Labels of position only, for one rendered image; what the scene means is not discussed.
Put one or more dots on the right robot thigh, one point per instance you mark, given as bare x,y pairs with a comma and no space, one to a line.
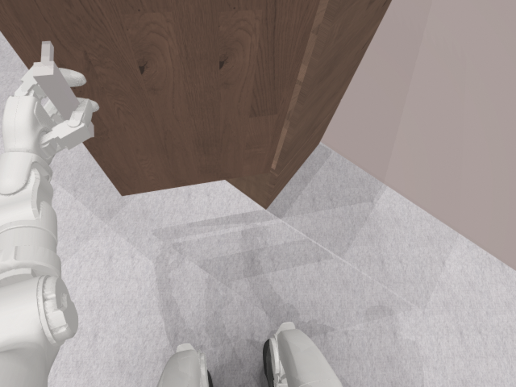
294,354

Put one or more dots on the handle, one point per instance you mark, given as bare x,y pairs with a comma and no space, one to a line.
52,82

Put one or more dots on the cupboard door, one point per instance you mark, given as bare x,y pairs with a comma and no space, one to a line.
189,91

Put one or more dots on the right robot shin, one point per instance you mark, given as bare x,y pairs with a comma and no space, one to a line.
281,381

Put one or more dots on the left robot forearm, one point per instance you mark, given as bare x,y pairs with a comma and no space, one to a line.
28,223

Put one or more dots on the left robot upper arm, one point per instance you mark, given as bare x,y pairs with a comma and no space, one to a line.
36,317

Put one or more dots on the robot left hand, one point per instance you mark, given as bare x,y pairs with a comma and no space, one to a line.
25,121

